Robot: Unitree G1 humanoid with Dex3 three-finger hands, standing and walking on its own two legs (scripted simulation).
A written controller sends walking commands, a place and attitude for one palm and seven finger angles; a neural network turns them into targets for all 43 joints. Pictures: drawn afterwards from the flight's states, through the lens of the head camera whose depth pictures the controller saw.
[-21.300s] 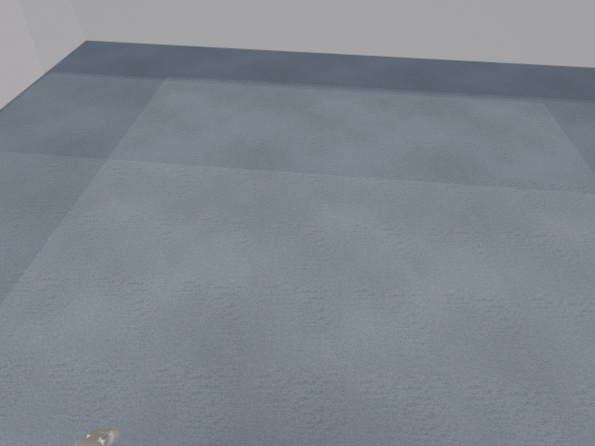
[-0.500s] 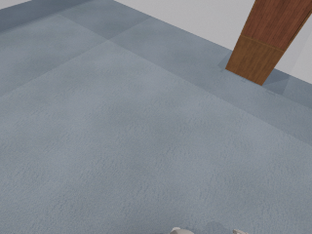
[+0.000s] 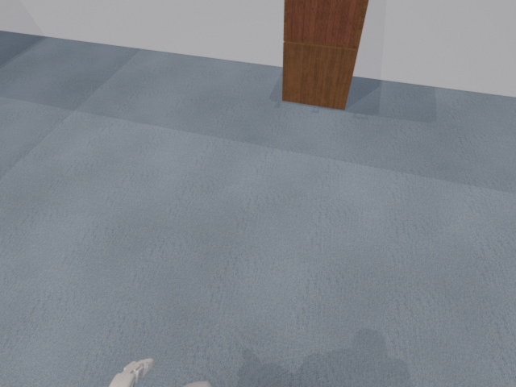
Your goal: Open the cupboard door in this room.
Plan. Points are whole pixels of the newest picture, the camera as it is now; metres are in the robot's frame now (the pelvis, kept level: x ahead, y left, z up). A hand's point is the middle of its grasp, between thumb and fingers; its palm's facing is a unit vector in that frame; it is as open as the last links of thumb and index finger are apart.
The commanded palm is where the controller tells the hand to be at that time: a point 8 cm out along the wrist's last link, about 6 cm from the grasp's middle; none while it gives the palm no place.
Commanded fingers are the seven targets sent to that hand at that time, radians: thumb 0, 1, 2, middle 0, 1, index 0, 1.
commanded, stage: turn or walk to find it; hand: left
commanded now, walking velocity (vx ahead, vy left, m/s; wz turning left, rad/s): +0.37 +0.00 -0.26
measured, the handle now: out of the picture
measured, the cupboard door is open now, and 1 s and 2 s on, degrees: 0 0 0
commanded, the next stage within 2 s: stand and wait in 1.32 s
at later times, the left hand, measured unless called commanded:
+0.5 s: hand (159, 358) +0.20 +0.21 -0.18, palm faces -0.07 -0.98 -0.16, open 7.4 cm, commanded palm none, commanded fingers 0.00 0.90 0.90 -0.20 -0.30 -0.20 -0.30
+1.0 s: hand (242, 196) +0.56 +0.06 -0.15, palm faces -0.21 -0.96 -0.19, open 7.4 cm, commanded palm none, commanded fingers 0.00 0.90 0.90 -0.20 -0.30 -0.20 -0.30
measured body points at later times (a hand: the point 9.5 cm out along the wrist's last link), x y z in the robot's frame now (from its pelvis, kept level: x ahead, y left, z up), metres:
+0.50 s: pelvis +0.22 +0.03 +0.00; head +0.25 +0.04 +0.44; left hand +0.21 +0.26 -0.17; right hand +0.30 -0.22 -0.14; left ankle +0.29 +0.11 -0.73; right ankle +0.09 -0.08 -0.64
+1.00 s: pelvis +0.42 -0.08 +0.00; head +0.44 -0.11 +0.45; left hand +0.57 +0.11 -0.13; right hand +0.30 -0.27 -0.17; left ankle +0.36 +0.09 -0.63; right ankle +0.46 -0.17 -0.73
